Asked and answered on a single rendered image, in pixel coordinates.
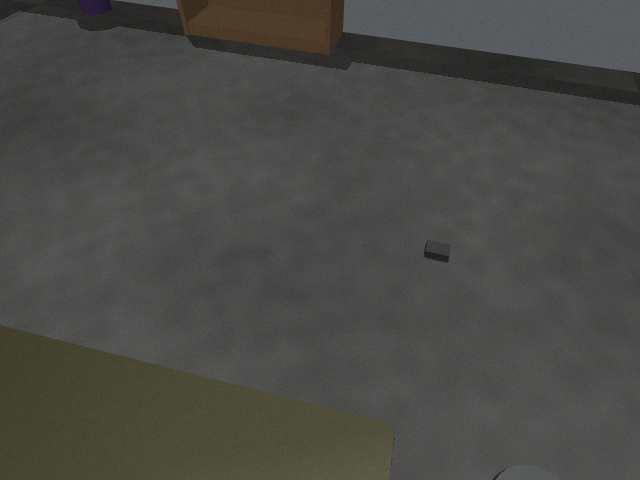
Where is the bookshelf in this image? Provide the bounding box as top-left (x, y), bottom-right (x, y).
top-left (176, 0), bottom-right (344, 56)

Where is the small box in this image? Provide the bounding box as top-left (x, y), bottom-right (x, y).
top-left (424, 240), bottom-right (450, 262)

